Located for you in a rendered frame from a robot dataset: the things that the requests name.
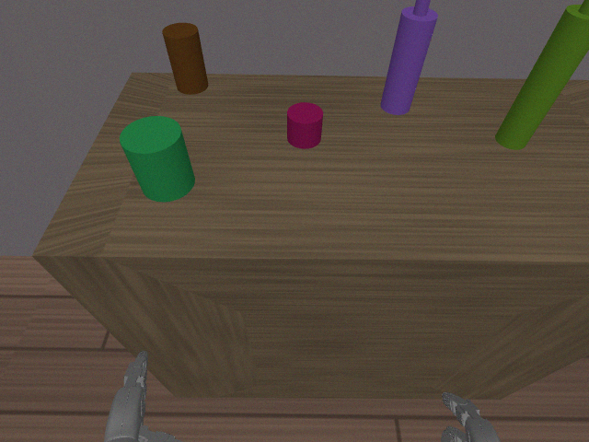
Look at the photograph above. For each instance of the left robot hand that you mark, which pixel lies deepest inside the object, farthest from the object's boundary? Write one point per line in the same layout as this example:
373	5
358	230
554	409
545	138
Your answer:
126	417

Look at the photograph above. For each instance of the right robot hand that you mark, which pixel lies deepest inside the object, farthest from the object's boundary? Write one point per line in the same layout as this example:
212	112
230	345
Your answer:
467	413

